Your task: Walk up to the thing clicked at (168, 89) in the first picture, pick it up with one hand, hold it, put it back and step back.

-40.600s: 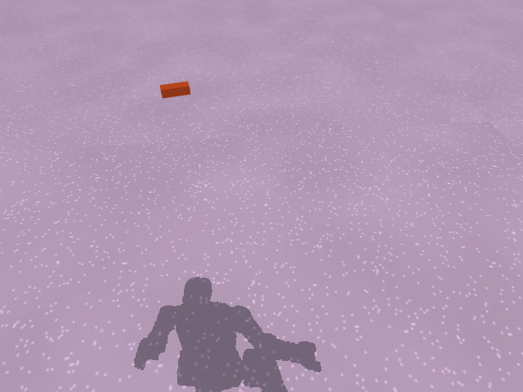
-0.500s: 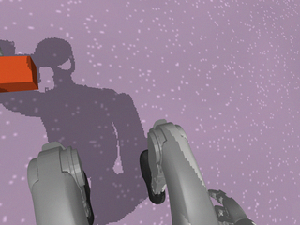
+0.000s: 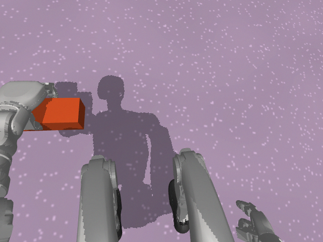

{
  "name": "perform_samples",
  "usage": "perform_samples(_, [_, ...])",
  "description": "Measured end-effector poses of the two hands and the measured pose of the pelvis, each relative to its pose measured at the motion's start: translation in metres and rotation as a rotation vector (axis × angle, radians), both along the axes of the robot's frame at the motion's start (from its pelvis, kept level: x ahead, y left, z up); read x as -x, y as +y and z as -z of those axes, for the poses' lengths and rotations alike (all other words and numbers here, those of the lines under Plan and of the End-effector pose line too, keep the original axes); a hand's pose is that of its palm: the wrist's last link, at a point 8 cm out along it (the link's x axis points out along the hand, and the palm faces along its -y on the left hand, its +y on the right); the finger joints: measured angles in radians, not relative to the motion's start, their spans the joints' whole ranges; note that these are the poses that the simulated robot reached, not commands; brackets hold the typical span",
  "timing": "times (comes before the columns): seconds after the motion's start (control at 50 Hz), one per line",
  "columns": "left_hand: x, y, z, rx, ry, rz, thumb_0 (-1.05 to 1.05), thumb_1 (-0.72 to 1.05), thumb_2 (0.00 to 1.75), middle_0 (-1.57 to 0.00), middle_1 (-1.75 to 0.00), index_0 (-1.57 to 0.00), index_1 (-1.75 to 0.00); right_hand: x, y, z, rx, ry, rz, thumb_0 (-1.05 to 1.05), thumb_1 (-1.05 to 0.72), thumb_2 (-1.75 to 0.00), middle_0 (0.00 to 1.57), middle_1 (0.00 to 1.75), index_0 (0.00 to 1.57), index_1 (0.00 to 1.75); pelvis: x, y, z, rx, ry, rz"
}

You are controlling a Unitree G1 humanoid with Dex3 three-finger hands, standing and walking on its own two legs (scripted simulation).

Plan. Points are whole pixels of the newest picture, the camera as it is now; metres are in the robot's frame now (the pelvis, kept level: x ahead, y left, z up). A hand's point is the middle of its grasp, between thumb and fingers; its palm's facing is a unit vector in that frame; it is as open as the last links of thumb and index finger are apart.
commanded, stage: lift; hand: left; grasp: from above
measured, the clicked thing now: (43, 114) +0.44 +0.29 -0.17
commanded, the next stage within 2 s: hold in 0.98 s
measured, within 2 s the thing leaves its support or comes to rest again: neither
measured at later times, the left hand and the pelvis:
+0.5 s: hand out of the picture +0.35 +0.26 +0.10, palm faces -0.48 -0.06 -0.87, open 10.2 cm; pelvis +0.03 +0.00 +0.19, yaw +3 degrees
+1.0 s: hand out of the picture +0.36 +0.24 +0.19, palm faces -0.47 -0.06 -0.88, open 10.3 cm; pelvis +0.06 +0.00 +0.27, yaw +4 degrees
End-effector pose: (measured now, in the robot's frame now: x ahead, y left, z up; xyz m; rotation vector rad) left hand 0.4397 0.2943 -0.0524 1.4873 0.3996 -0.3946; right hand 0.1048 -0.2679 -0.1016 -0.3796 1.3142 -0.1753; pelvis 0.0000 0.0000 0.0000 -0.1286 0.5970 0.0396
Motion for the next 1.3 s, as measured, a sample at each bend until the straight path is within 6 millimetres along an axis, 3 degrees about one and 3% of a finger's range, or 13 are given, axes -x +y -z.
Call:
perform_samples(0.16, [0.025,-0.014,-0.073,0.006,-0.025,-0.003,-0.01,0.0,0.58,-0.57,-0.72,-0.6,-0.67,-0.019,0.004,-0.051,-0.025,-0.076,0.009,0.01,-0.9,-0.9,0.2,0.3,0.21,0.3,-0.006,-0.003,-0.057,-0.021,-0.055,-0.01])
perform_samples(0.34, [0.055,-0.028,-0.157,0.012,-0.026,-0.018,-0.01,-0.01,0.61,-0.56,-0.74,-0.59,-0.69,-0.027,0.006,-0.122,-0.046,-0.149,0.047,0.01,-0.9,-0.9,0.2,0.3,0.21,0.3,-0.015,-0.004,-0.13,-0.048,-0.155,-0.017])
perform_samples(0.48, [0.075,-0.033,-0.204,0.006,-0.008,-0.034,-0.01,-0.02,0.62,-0.56,-0.75,-0.59,-0.7,-0.029,0.006,-0.173,-0.052,-0.196,0.058,0.01,-0.9,-0.9,0.2,0.3,0.2,0.3,-0.025,-0.005,-0.18,-0.065,-0.233,-0.024])
perform_samples(0.64, [0.086,-0.041,-0.237,-0.013,0.006,-0.036,-0.01,-0.03,0.62,-0.56,-0.78,-0.59,-0.73,-0.033,0.003,-0.214,-0.056,-0.22,0.059,0.01,-0.9,-0.9,0.2,0.3,0.2,0.3,-0.037,-0.004,-0.219,-0.08,-0.299,-0.028])
perform_samples(0.84, [0.08,-0.049,-0.275,-0.017,-0.015,-0.045,-0.01,-0.05,0.66,-0.55,-0.8,-0.58,-0.76,-0.045,0.005,-0.248,-0.074,-0.237,0.06,0.01,-0.91,-0.9,0.2,0.3,0.2,0.3,-0.051,-0.003,-0.255,-0.099,-0.362,-0.024])
perform_samples(1.04, [0.07,-0.048,-0.306,-0.014,-0.007,-0.067,-0.01,-0.03,0.65,-0.54,-0.79,-0.57,-0.74,-0.066,0.011,-0.27,-0.097,-0.264,0.068,0.01,-0.9,-0.9,0.2,0.3,0.2,0.3,-0.065,-0.001,-0.278,-0.109,-0.407,-0.02])
perform_samples(1.3, [0.066,-0.052,-0.328,-0.014,0.016,-0.03,-0.01,-0.01,0.6,-0.55,-0.77,-0.58,-0.72,-0.093,0.012,-0.287,-0.105,-0.288,0.062,0.01,-0.9,-0.9,0.2,0.3,0.2,0.3,-0.082,-0.001,-0.295,-0.121,-0.442,-0.016])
